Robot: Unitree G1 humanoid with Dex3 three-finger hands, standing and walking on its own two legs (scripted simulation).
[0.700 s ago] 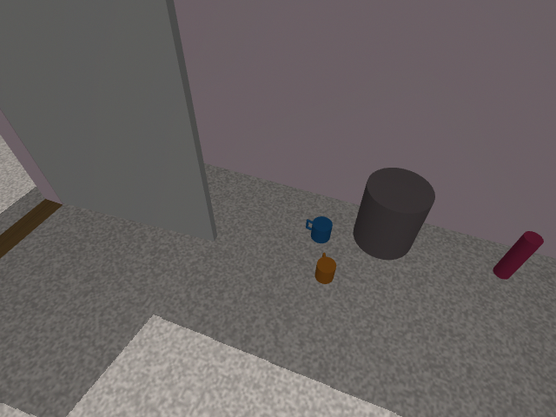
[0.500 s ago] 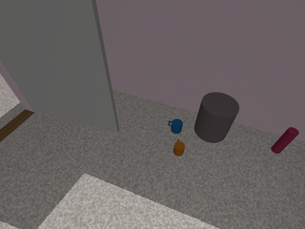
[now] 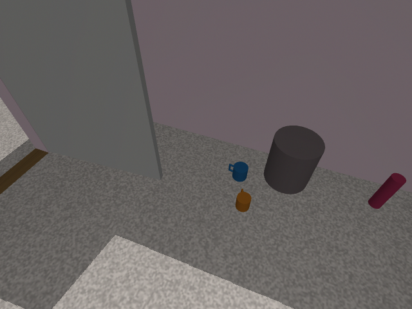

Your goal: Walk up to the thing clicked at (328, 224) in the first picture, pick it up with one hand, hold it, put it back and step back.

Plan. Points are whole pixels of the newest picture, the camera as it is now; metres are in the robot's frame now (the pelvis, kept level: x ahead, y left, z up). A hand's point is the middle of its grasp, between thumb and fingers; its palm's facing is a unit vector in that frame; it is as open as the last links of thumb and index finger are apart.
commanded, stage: stand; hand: left
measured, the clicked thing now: (237, 170) +1.07 -0.19 -0.74
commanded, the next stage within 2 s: walk up in 0.42 s
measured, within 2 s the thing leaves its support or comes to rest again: neither
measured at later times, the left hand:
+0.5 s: hand out of the picture +0.08 +0.25 -0.16, palm faces -0.07 -0.94 -0.34, open 7.4 cm
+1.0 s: hand (141, 284) +0.23 +0.16 -0.14, palm faces -0.27 -0.89 -0.38, open 7.4 cm
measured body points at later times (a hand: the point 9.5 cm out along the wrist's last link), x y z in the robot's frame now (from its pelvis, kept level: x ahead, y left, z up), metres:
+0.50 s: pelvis +0.01 +0.00 -0.01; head +0.01 -0.01 +0.44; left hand +0.08 +0.30 -0.13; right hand +0.08 -0.31 -0.13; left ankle +0.00 +0.12 -0.75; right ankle +0.00 -0.12 -0.74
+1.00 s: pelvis +0.14 -0.10 -0.01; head +0.14 -0.12 +0.44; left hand +0.24 +0.21 -0.12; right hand +0.14 -0.42 -0.13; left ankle +0.25 +0.02 -0.70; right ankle +0.11 -0.21 -0.75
